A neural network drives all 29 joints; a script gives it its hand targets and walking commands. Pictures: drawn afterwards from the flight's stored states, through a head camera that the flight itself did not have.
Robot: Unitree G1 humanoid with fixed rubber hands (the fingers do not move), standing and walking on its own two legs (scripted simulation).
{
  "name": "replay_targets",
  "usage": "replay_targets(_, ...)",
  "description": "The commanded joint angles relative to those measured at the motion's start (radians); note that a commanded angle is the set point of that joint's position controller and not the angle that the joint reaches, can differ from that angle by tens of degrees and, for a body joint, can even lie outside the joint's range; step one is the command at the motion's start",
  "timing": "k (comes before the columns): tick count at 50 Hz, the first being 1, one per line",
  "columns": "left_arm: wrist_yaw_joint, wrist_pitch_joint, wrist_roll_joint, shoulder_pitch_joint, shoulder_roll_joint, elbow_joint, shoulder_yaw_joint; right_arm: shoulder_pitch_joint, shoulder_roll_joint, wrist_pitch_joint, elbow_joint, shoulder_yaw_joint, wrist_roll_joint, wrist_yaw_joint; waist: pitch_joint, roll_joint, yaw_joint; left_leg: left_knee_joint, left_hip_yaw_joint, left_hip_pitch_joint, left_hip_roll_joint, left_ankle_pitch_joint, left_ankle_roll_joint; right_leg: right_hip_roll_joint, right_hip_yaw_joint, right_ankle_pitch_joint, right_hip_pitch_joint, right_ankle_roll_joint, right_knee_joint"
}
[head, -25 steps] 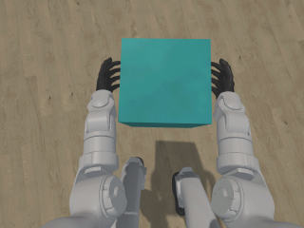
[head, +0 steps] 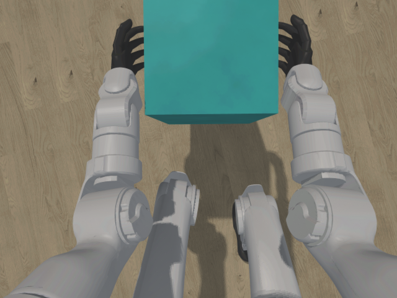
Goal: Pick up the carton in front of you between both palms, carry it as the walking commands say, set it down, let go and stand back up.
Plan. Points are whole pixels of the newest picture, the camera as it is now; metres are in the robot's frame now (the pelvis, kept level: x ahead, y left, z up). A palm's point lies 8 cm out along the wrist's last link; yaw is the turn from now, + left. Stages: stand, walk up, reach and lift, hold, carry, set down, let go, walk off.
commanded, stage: set down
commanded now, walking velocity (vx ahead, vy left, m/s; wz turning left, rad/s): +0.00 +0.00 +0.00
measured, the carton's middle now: (209, 72) +0.52 +0.07 -0.19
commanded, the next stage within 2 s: none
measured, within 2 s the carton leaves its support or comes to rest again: rests again in 0.92 s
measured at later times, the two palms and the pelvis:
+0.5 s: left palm (138, 80) +0.50 +0.23 -0.26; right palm (265, 75) +0.55 -0.06 -0.26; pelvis -0.01 +0.00 -0.09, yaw -2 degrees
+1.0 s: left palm (143, 87) +0.49 +0.23 -0.29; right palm (264, 80) +0.55 -0.07 -0.29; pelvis -0.01 -0.01 -0.11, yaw -2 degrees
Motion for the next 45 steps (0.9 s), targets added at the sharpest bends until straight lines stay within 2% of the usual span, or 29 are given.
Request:
replay_targets(1,-0.235,-0.026,-0.134,-0.615,-0.863,0.048,-0.482,-0.644,0.906,-0.025,0.032,0.483,0.121,0.220,-1.050,0.031,0.045,-0.039,0.163,0.807,-0.059,0.305,-0.002,0.063,-0.120,0.232,0.278,-0.005,-0.140)
replay_targets(12,-0.241,-0.047,-0.183,-0.741,-0.752,0.053,-0.470,-0.774,0.811,-0.047,0.059,0.503,0.170,0.170,-1.037,0.022,0.075,0.115,0.184,0.714,-0.038,0.314,-0.009,0.061,-0.134,0.231,0.230,-0.007,0.017)
replay_targets(21,-0.239,-0.068,-0.240,-0.846,-0.673,0.068,-0.487,-0.877,0.739,-0.066,0.081,0.543,0.233,0.160,-0.989,0.024,0.097,0.234,0.184,0.707,-0.019,0.341,-0.007,0.052,-0.141,0.228,0.176,-0.014,0.144)
replay_targets(23,-0.243,-0.075,-0.259,-0.888,-0.669,0.046,-0.487,-0.900,0.735,-0.068,0.075,0.557,0.241,0.160,-0.963,-0.011,0.117,0.243,0.183,0.633,-0.020,0.341,-0.007,0.048,-0.137,0.238,0.202,-0.019,0.166)
replay_targets(28,-0.252,-0.088,-0.295,-0.886,-0.657,0.042,-0.490,-0.920,0.776,-0.086,0.048,0.620,0.280,0.154,-0.988,-0.079,0.141,0.291,0.170,0.677,-0.024,0.441,0.009,0.046,-0.135,0.325,0.217,-0.011,0.210)
replay_targets(33,-0.269,-0.087,-0.272,-0.823,-0.647,0.116,-0.441,-0.874,0.781,-0.090,0.094,0.607,0.267,0.158,-0.879,-0.106,0.152,0.313,0.172,0.583,-0.019,0.404,0.017,0.041,-0.121,0.320,0.176,-0.011,0.212)
replay_targets(38,-0.284,-0.096,-0.252,-0.829,-0.611,0.140,-0.402,-0.865,0.769,-0.094,0.129,0.579,0.255,0.157,-0.789,-0.120,0.160,0.325,0.177,0.474,-0.009,0.342,0.026,0.041,-0.104,0.309,0.161,-0.015,0.211)
replay_targets(45,-0.284,-0.115,-0.248,-0.879,-0.547,0.138,-0.388,-0.893,0.717,-0.108,0.159,0.558,0.264,0.154,-0.704,-0.095,0.169,0.340,0.177,0.428,0.001,0.303,0.035,0.044,-0.084,0.281,0.146,-0.025,0.221)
